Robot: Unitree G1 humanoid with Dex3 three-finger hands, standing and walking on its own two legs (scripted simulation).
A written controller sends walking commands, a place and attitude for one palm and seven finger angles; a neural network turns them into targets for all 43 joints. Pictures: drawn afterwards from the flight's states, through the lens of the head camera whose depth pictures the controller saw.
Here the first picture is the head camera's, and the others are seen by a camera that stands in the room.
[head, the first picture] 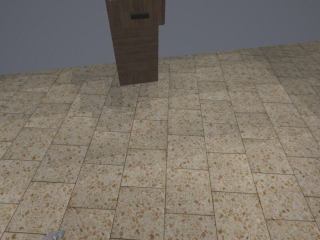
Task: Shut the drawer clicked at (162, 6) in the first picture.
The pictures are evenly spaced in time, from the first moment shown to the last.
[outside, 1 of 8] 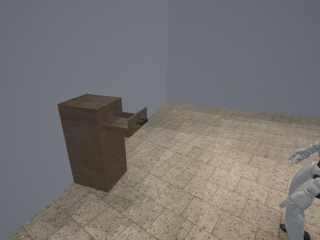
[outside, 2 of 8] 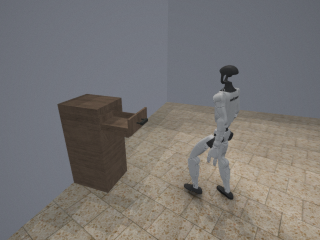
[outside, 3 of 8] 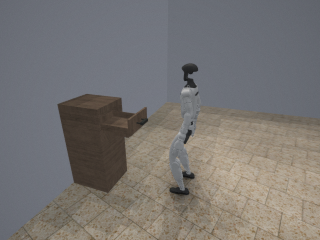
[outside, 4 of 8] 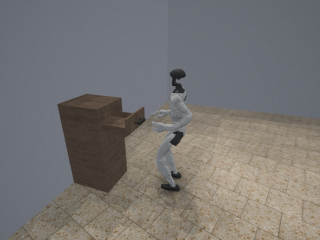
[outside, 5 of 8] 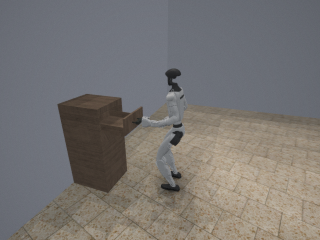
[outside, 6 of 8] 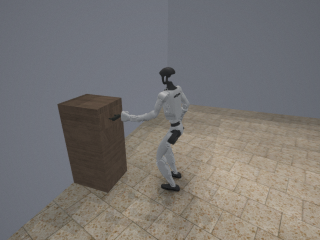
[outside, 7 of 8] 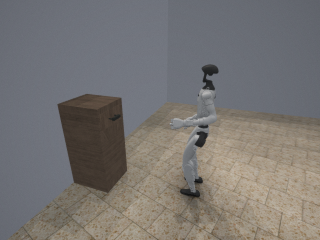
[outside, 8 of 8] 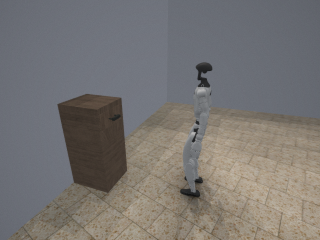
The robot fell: no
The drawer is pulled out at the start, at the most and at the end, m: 0.30 0.30 0.00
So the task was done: yes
